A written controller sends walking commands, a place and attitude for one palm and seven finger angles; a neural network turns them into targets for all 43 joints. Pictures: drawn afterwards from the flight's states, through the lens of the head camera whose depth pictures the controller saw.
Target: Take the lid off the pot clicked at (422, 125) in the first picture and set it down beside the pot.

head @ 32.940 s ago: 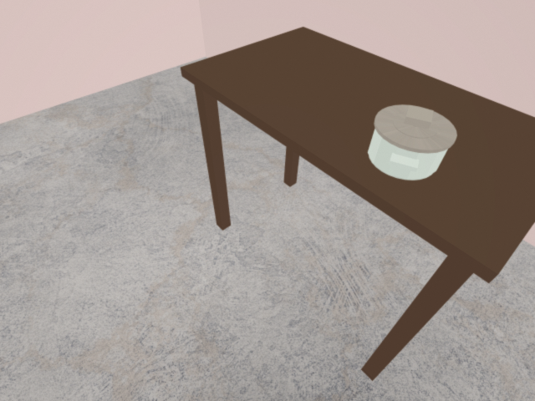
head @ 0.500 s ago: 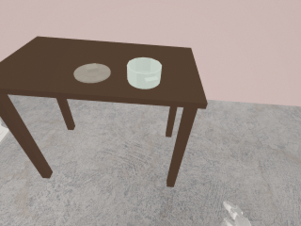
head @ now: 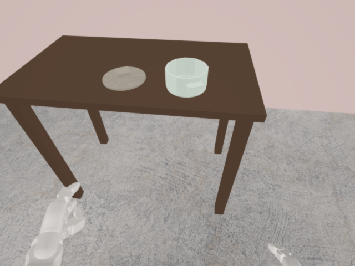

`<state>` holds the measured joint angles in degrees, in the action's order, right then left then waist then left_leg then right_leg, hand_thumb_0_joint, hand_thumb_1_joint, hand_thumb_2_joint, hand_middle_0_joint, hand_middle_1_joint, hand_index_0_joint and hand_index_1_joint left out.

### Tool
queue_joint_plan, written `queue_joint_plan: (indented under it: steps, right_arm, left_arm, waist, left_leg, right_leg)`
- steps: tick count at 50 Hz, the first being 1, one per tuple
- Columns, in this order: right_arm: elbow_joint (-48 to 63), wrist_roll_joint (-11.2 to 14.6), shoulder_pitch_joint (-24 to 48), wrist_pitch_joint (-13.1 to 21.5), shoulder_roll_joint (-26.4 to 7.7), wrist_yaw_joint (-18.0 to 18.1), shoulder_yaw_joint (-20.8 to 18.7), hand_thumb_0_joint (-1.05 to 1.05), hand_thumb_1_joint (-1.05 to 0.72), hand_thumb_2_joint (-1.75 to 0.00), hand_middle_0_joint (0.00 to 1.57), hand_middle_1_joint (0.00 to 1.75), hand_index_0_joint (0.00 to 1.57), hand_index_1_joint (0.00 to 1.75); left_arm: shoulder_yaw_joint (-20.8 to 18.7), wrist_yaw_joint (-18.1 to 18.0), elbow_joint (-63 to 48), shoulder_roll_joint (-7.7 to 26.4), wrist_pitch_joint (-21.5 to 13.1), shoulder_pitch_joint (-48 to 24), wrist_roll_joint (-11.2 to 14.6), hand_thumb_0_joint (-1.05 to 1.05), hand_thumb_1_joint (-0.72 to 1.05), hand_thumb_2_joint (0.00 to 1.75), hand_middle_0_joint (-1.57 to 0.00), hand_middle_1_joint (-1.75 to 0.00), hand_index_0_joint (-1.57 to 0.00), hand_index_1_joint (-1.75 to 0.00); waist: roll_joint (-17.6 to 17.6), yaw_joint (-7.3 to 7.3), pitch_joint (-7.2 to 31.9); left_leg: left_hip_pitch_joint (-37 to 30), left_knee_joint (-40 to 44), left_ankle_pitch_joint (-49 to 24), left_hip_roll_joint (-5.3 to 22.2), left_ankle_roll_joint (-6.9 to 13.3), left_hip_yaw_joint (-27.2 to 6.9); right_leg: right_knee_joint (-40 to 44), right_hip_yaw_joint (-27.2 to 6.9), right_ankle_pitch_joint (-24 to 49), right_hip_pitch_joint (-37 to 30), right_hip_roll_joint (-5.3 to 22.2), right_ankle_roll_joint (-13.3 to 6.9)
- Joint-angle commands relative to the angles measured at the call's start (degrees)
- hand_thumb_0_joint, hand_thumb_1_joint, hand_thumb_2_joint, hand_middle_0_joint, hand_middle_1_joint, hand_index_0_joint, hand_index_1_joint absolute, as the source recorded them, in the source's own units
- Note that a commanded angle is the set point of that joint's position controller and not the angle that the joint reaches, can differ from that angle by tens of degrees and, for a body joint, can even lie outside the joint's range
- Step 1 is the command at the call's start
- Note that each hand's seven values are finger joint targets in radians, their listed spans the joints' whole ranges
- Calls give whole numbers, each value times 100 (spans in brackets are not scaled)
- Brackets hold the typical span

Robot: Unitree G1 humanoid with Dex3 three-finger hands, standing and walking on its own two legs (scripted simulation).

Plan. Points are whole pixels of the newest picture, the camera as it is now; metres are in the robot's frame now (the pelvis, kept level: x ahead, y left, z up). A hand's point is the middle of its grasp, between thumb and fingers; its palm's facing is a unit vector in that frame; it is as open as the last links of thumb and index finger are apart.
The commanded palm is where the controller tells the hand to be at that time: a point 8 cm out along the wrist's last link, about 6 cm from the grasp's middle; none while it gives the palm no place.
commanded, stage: let the arm hang, fingers relaxed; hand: left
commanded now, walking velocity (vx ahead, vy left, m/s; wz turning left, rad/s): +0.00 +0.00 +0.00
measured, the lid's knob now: (123, 72) +0.76 +0.23 +0.07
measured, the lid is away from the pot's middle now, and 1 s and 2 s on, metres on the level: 0.24 0.24 0.24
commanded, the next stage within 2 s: look to check the result in 0.94 s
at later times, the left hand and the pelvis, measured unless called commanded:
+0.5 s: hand out of the picture -0.02 +0.18 -0.16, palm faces +0.01 -0.97 -0.23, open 7.3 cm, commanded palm none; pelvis +0.01 -0.01 +0.01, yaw +1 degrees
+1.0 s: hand out of the picture +0.02 +0.14 -0.16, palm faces +0.05 -0.98 -0.19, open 7.3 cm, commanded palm none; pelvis +0.02 -0.03 +0.01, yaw +1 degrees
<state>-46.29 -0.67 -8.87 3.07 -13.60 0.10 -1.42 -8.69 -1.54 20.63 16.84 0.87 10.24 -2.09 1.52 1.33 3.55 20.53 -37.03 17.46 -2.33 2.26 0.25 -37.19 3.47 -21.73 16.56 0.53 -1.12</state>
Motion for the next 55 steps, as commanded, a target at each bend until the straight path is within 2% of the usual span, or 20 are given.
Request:
queue_joint_plan:
  steps: [1,3,5,7,8,10,11,13,14,15,17,19,22,23,27,29,31,34,47,55]
  right_arm:
    - [317,-18,-244,-159,-512,71,-279,0,-90,-90,20,30,20,30]
    - [107,-8,-423,-241,-384,78,-240,0,-90,-90,20,30,20,30]
    - [-177,-23,-732,-248,-300,92,-171,0,-90,-90,20,30,20,30]
    - [-363,-91,-860,-196,-438,192,-188,0,-90,-90,20,30,20,30]
    - [-394,-75,-859,-225,-515,240,-199,0,-90,-90,20,30,20,30]
    - [-569,-49,-1120,-238,-466,310,-204,0,-90,-90,20,30,20,30]
    - [-650,-34,-1202,-233,-446,322,-196,0,-90,-90,20,30,20,30]
    - [-783,13,-1240,-234,-361,332,-182,0,-90,-90,20,30,20,30]
    - [-859,47,-1197,-237,-326,329,-169,0,-90,-90,20,30,20,30]
    - [-935,73,-1226,-240,-221,299,-150,0,-90,-90,20,30,20,30]
    - [-1072,66,-1370,-276,-61,222,-144,0,-90,-90,20,30,20,30]
    - [-1178,39,-1393,-297,-54,226,-164,0,-90,-90,20,30,20,30]
    - [-1301,59,-1462,-285,-5,233,-173,0,-90,-90,20,30,20,30]
    - [-1331,63,-1428,-287,49,223,-169,0,-90,-90,20,30,20,30]
    - [-1400,43,-1356,-306,117,220,-180,0,-90,-90,20,30,20,30]
    - [-1424,35,-1311,-305,172,209,-187,0,-90,-90,20,30,20,30]
    - [-1455,31,-1312,-298,184,215,-187,0,-90,-90,20,30,20,30]
    - [-1474,19,-1272,-308,238,222,-183,0,-90,-90,20,30,20,30]
    - [-1458,31,-1250,-279,192,263,-191,0,-90,-90,20,30,20,30]
    - [-1500,30,-1213,-296,219,277,-193,0,-90,-90,20,30,20,30]
  left_arm:
    - [358,11,1059,522,-40,327,51,0,90,90,-20,-30,-20,-30]
    - [436,-22,1675,618,-76,139,71,0,90,90,-20,-30,-20,-30]
    - [506,-18,2233,482,-96,96,132,0,90,90,-20,-30,-20,-30]
    - [463,9,2669,16,-40,555,173,0,90,90,-20,-30,-20,-30]
    - [523,15,2840,35,-2,623,196,0,90,90,-20,-30,-20,-30]
    - [610,47,3141,-6,4,657,197,0,90,90,-20,-30,-20,-30]
    - [658,57,3278,-70,-7,666,204,0,90,90,-20,-30,-20,-30]
    - [736,64,3508,-174,-41,759,195,0,90,90,-20,-30,-20,-30]
    - [767,49,3652,-231,-57,898,193,0,90,90,-20,-30,-20,-30]
    - [789,20,3752,-177,-74,948,193,0,90,90,-20,-30,-20,-30]
    - [805,-10,3880,-29,-58,918,201,0,90,90,-20,-30,-20,-30]
    - [795,-22,4006,-101,-58,965,184,0,90,90,-20,-30,-20,-30]
    - [806,-73,4112,-193,-91,984,190,0,90,90,-20,-30,-20,-30]
    - [798,-85,4117,-185,-87,981,185,0,90,90,-20,-30,-20,-30]
    - [768,-109,4164,-284,-91,967,177,0,90,90,-20,-30,-20,-30]
    - [744,-111,4145,-280,-89,959,170,0,90,90,-20,-30,-20,-30]
    - [729,-117,4138,-322,-105,927,165,0,90,90,-20,-30,-20,-30]
    - [709,-123,4156,-338,-105,893,170,0,90,90,-20,-30,-20,-30]
    - [652,-128,4110,-339,-143,902,186,0,90,90,-20,-30,-20,-30]
    - [647,-131,4139,-402,-120,936,183,0,90,90,-20,-30,-20,-30]
  waist:
    - [-1407,-87,-216]
    - [-515,26,-334]
    - [204,147,-391]
    - [1688,-73,-167]
    - [1953,-100,-266]
    - [1445,-68,-46]
    - [1089,-98,4]
    - [294,-166,94]
    - [94,-218,95]
    - [-10,-175,-38]
    - [178,-59,-443]
    - [13,-69,-466]
    - [-377,-59,-427]
    - [-206,-63,-562]
    - [-361,-65,-782]
    - [-147,-72,-858]
    - [-374,-73,-856]
    - [-108,-68,-1012]
    - [-220,-63,-617]
    - [-96,-78,-794]
  left_leg:
    - [175,-482,-506,195,-95,-75]
    - [-128,-374,-190,308,-125,-64]
    - [-772,557,-1338,633,-41,-354]
    - [-865,1400,-2094,1176,377,-1298]
    - [-853,1782,-1933,1440,621,-1750]
    - [-1167,1960,-2017,1586,828,-1886]
    - [-1233,1852,-2223,1608,868,-1842]
    - [-1202,1606,-2496,1491,750,-1498]
    - [-1040,1438,-2296,1268,560,-1184]
    - [-915,1331,-1852,972,325,-874]
    - [-701,1558,-497,735,147,-717]
    - [-854,1499,-792,819,187,-768]
    - [-913,1304,-1232,754,153,-587]
    - [-877,1322,-1184,739,144,-566]
    - [-781,1310,-1002,704,115,-511]
    - [-760,1334,-866,696,107,-507]
    - [-733,1286,-983,679,92,-480]
    - [-687,1275,-948,670,63,-445]
    - [-970,1040,-1690,695,29,-330]
    - [-1006,1142,-1575,747,60,-394]
  right_leg:
    - [1429,-1475,2746,-760,1417,-831]
    - [1499,-1439,2611,-561,1410,-929]
    - [1182,-974,1815,-116,925,-608]
    - [507,-243,964,-293,222,-133]
    - [229,-179,161,-161,1,-49]
    - [-200,-443,-592,22,-75,-73]
    - [-148,-506,-509,5,-62,-62]
    - [572,-476,61,-432,-32,-23]
    - [1170,-512,672,-804,42,-16]
    - [1504,-647,1164,-951,195,-78]
    - [1693,-720,749,-656,435,-183]
    - [1507,-583,1059,-606,264,-168]
    - [1558,-630,1498,-751,350,-158]
    - [1533,-646,1428,-643,352,-176]
    - [1594,-705,1287,-562,351,-186]
    - [1593,-738,1121,-465,350,-204]
    - [1618,-759,1262,-549,358,-210]
    - [1628,-803,1233,-454,366,-227]
    - [1587,-805,2157,-798,411,-192]
    - [1619,-756,1893,-676,342,-181]
